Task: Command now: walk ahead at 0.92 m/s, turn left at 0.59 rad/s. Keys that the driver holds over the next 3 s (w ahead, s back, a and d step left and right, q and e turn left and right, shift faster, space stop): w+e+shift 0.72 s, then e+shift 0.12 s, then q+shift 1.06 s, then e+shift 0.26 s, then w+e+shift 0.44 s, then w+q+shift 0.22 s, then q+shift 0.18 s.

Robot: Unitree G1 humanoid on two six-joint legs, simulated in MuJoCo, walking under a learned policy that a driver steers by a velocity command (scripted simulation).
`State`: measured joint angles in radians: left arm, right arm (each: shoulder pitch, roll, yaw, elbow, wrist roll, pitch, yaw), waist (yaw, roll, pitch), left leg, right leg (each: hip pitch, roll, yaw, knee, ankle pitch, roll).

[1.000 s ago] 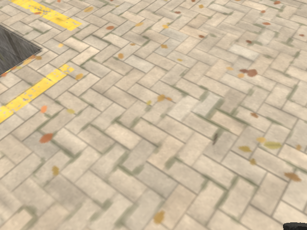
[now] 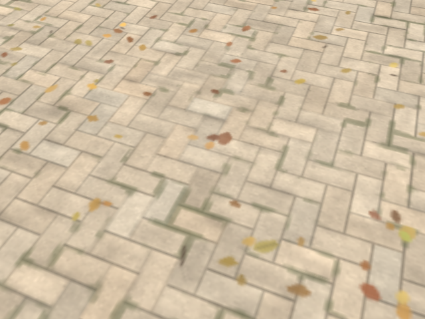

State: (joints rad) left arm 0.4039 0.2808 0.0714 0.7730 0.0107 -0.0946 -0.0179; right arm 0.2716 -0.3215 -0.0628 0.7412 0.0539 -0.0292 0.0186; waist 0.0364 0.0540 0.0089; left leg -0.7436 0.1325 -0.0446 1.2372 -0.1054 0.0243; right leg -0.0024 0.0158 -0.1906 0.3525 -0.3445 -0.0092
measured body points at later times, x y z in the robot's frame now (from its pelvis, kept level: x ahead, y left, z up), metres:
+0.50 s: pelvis +0.42 +0.01 +0.00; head +0.42 +0.00 +0.45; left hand +0.62 +0.26 -0.09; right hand +0.38 -0.27 -0.13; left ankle +0.38 +0.12 -0.73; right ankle +0.49 -0.16 -0.64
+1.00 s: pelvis +0.81 -0.14 +0.00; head +0.84 -0.19 +0.45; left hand +1.00 +0.06 -0.10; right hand +0.90 -0.48 -0.07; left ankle +1.06 -0.08 -0.67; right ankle +0.77 -0.15 -0.73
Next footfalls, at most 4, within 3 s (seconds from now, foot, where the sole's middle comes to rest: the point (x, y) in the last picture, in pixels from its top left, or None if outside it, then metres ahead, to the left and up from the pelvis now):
0.24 left None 0.42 0.12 -0.77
0.72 right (281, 240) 0.80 -0.17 -0.77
1.14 left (290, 167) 1.14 -0.23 -0.77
1.60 right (339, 172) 1.12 -0.43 -0.77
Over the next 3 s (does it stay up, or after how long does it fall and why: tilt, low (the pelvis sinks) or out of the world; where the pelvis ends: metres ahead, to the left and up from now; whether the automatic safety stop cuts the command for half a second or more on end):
stays up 1.47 -0.51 -0.01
